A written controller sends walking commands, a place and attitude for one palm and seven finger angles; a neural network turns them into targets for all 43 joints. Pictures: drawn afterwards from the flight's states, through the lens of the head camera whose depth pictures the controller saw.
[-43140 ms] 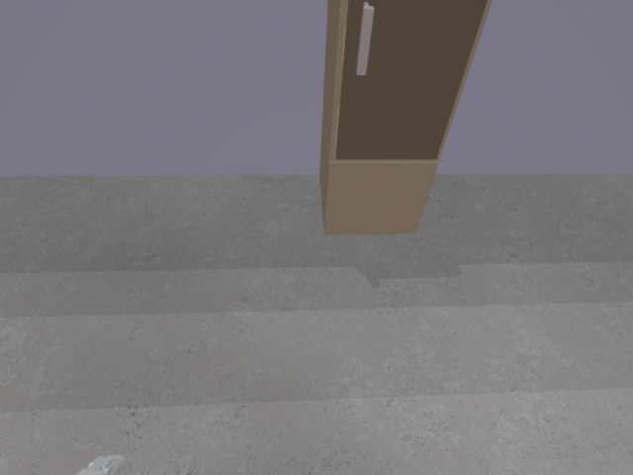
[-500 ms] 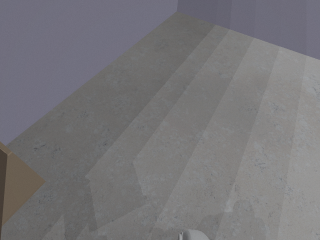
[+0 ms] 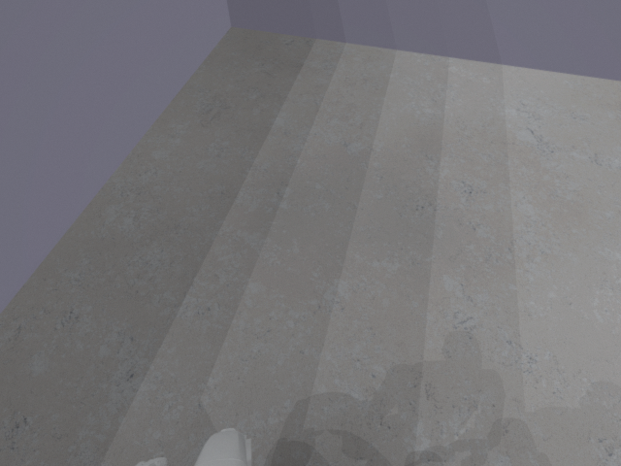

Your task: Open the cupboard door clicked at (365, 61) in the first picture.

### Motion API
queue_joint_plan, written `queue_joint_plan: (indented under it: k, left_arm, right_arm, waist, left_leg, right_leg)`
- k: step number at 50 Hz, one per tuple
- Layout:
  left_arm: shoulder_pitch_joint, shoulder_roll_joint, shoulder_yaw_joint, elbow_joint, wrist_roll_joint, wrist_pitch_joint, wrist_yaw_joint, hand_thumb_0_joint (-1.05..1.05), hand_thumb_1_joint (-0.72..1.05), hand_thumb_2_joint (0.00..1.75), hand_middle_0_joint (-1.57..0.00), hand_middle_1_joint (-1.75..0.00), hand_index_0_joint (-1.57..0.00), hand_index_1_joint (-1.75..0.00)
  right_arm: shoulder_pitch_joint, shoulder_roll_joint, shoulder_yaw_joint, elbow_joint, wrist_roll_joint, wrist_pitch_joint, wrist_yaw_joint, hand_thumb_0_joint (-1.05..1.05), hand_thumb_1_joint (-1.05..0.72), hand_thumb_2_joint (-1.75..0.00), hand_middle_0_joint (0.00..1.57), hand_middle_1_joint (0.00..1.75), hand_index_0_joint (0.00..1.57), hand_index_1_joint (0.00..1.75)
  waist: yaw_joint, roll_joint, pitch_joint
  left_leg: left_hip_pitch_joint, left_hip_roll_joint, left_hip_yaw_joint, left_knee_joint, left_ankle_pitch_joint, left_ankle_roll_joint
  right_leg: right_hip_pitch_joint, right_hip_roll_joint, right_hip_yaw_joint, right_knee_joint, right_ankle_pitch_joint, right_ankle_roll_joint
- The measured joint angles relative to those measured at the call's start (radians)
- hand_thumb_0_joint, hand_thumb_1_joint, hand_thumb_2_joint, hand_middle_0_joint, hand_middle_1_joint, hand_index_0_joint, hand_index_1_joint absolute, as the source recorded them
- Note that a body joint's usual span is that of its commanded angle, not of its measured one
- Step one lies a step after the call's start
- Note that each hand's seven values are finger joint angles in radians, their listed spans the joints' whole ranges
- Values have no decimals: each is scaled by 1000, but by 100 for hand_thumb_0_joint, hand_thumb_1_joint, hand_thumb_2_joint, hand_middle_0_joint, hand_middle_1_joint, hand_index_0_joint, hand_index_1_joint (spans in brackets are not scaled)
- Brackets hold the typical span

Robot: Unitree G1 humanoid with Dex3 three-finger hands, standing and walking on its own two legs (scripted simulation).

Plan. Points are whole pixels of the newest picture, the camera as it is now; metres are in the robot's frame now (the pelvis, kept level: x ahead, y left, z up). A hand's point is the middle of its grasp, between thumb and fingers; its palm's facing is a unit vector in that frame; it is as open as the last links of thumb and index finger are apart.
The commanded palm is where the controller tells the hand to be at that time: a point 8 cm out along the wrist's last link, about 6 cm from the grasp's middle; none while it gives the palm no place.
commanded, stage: walk to a spot facing it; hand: left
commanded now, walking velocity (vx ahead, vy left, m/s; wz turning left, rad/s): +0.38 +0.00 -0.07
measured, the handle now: out of the picture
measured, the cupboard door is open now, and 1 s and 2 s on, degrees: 51 51 51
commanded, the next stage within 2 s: turn to face it in 0.74 s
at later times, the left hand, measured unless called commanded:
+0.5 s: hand (190, 369) +0.28 +0.21 -0.18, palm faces +0.02 -0.99 -0.13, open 7.4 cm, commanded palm none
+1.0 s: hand (268, 203) +0.63 +0.11 -0.16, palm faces -0.14 -0.96 -0.23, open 7.1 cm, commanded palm none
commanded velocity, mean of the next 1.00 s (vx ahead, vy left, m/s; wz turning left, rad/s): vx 0.28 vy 0.00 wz -0.05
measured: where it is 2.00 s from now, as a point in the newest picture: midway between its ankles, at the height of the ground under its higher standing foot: (349, 315)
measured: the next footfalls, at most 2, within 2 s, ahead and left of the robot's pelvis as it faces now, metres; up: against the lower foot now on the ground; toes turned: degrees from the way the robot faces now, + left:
left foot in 0.30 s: +0.32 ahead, +0.12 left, +0.00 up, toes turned +5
right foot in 0.80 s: +0.53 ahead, -0.13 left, +0.00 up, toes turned -17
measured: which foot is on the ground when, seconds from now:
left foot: up 0.00-0.28, down 0.30-0.82, up 0.84-1.00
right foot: down 0.00-0.32, up 0.34-0.78, down 0.80-1.00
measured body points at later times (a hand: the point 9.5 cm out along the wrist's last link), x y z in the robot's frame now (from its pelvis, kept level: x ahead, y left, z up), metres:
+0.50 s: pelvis +0.27 +0.04 +0.00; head +0.30 +0.05 +0.45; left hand +0.28 +0.26 -0.17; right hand +0.29 -0.20 -0.15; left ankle +0.28 +0.12 -0.74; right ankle +0.25 -0.10 -0.64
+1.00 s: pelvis +0.50 -0.06 +0.00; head +0.54 -0.08 +0.45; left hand +0.64 +0.16 -0.14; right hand +0.44 -0.27 -0.16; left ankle +0.52 +0.10 -0.66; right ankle +0.49 -0.12 -0.74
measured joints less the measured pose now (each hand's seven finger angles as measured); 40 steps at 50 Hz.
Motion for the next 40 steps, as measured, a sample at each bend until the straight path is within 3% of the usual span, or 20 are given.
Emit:
queue_joint_plan:
  k: [7, 13, 15, 16, 19, 22, 26, 31, 37, 40]
  left_arm:
    - [132, -7, -16, 68, 6, -20, -3, -2, 94, 90, -20, -30, -20, -30]
    - [238, -30, -33, 126, 11, -14, 2, -1, 92, 90, -20, -30, -19, -30]
    - [272, -43, -35, 148, 10, -8, 2, 0, 92, 90, -20, -30, -19, -30]
    - [283, -50, -36, 156, 4, 0, -2, 0, 92, 90, -20, -30, -19, -30]
    - [253, -49, -36, 159, 2, 24, -8, 0, 91, 90, -20, -30, -19, -30]
    - [180, -44, -24, 122, 18, 38, -19, 1, 91, 90, -20, -30, -19, -30]
    - [94, -40, -12, 58, 28, 44, -23, 1, 92, 90, -20, -30, -19, -30]
    - [34, -1, 2, 40, 25, 55, -33, 1, 94, 90, -20, -30, -19, -30]
    - [-46, 21, -7, 39, 21, 62, -41, 1, 93, 90, -20, -30, -19, -30]
    - [-76, 23, -15, 23, 22, 35, -41, 0, 92, 90, -20, -30, -19, -30]
  right_arm:
    - [-125, -10, -5, -28, 3, -1, 18, 0, -91, -90, 20, 30, 20, 30]
    - [-202, 2, 4, -35, 4, -10, 30, 0, -91, -90, 20, 30, 20, 30]
    - [-205, 2, 9, -44, -2, -29, 26, 0, -91, -90, 20, 30, 20, 30]
    - [-203, 1, 8, -48, -10, -43, 22, 0, -91, -90, 20, 30, 20, 30]
    - [-160, 9, 11, -48, -9, -56, 9, 0, -91, -90, 20, 30, 20, 30]
    - [-81, 12, 9, -14, -7, -55, -5, 0, -91, -90, 20, 30, 20, 30]
    - [19, -3, 0, 47, 0, -53, -18, -1, -94, -90, 20, 30, 20, 30]
    - [126, -7, 6, 91, 1, -45, -11, 0, -93, -90, 20, 30, 20, 30]
    - [211, 6, 23, 116, -10, -44, -10, 0, -92, -90, 20, 30, 20, 30]
    - [248, 19, 31, 138, -7, -34, -7, 0, -91, -90, 20, 30, 20, 30]
  waist:
    - [54, 26, -43]
    - [91, -5, -34]
    - [88, -6, -32]
    - [81, 0, -33]
    - [77, -24, -19]
    - [80, -23, -17]
    - [80, -14, -20]
    - [53, -3, -34]
    - [-2, 8, -20]
    - [-13, 22, -11]
  left_leg:
    - [-57, -27, 17, -213, 106, 2]
    - [24, -97, 74, -416, 84, 47]
    - [100, -122, 90, -504, 116, 82]
    - [109, -117, 93, -492, 155, 104]
    - [155, -129, 120, -435, 50, 128]
    - [240, -141, 120, -521, 39, 113]
    - [354, -149, 125, -664, 58, 113]
    - [474, -141, 151, -765, 29, 89]
    - [579, -120, 197, -783, -63, 36]
    - [579, -75, 205, -654, -158, 4]
  right_leg:
    - [174, 21, 32, -121, -49, 13]
    - [303, -1, 51, -113, -163, 40]
    - [285, -9, 52, 25, -226, 52]
    - [222, -11, 44, 191, -218, 60]
    - [-18, -37, 75, 729, -194, 65]
    - [-216, -86, 71, 879, -84, 81]
    - [-379, -146, 84, 758, 25, 108]
    - [-422, -177, 59, 501, 145, 116]
    - [-338, -144, -9, 261, 119, 80]
    - [-231, -95, -41, 159, 68, 41]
